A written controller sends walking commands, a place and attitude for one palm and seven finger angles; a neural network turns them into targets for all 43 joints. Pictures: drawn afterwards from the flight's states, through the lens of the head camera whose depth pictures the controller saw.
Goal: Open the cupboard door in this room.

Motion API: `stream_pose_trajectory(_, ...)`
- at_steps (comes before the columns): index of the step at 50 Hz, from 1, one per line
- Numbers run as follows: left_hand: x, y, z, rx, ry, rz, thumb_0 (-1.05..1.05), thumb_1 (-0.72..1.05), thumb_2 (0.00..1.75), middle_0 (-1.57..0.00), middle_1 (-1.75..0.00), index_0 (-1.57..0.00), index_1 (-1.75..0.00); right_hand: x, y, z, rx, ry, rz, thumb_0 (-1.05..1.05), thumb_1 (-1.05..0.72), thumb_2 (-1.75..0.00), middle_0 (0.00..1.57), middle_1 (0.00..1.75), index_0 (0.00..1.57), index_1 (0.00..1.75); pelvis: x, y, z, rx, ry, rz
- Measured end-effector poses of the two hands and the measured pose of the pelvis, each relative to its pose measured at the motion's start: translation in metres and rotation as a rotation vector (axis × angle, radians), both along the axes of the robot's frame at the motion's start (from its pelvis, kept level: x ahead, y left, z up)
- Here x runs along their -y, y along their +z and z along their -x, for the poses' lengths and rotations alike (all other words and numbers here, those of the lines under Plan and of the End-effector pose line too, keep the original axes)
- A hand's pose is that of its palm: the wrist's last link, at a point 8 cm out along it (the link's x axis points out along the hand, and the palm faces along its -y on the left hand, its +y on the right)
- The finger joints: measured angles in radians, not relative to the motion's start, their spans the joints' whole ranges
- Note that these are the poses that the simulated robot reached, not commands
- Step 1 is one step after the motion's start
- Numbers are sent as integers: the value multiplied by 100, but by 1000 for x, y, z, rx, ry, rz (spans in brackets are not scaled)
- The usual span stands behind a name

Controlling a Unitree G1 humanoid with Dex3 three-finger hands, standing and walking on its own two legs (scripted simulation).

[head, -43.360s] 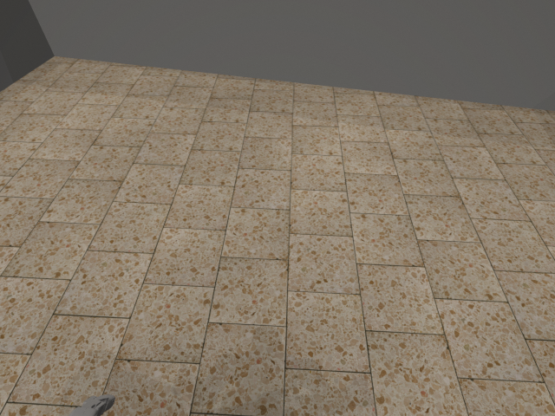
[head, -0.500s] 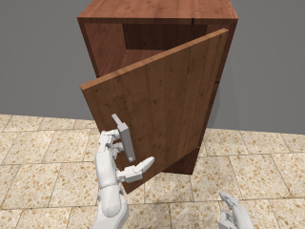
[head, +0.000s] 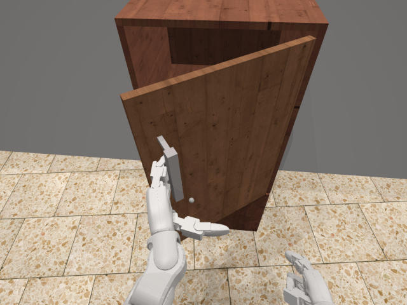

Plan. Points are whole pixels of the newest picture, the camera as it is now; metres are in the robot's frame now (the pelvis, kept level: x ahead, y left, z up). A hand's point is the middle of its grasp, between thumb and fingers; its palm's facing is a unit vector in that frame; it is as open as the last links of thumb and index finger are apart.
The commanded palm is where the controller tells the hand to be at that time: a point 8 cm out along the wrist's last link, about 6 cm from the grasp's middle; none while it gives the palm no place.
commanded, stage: slide the hand sideways off the handle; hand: left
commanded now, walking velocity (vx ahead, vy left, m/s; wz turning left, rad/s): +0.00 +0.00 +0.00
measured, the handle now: (170, 170) +0.36 +0.09 +0.09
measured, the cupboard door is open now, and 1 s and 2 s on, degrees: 36 41 41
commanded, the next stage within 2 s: draw the hand back to the body in 1.20 s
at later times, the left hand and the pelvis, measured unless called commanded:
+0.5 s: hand (191, 227) +0.24 +0.04 +0.08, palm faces -0.14 -0.99 +0.01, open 16.4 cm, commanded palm +0.22 +0.09 +0.08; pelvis +0.00 +0.02 -0.01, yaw -1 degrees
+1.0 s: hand (157, 247) +0.21 +0.09 +0.08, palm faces -0.06 -1.00 -0.02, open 16.3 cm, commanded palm +0.18 +0.14 +0.08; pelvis +0.02 +0.00 -0.01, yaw -1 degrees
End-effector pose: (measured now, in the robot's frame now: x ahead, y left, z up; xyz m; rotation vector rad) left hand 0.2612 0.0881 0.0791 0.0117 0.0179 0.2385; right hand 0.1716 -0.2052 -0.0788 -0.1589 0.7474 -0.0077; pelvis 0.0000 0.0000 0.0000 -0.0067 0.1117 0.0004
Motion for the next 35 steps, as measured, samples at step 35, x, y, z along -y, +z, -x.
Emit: stream_pose_trajectory(35, -29, -1, 48, 6, -321, 25, -1, -50, 30, -15, -30, -15, -30, -8, 11, -5, 64, -18, -6, 1, -90, -90, 20, 30, 20, 30, -14, -5, -11, -17, -23, -3)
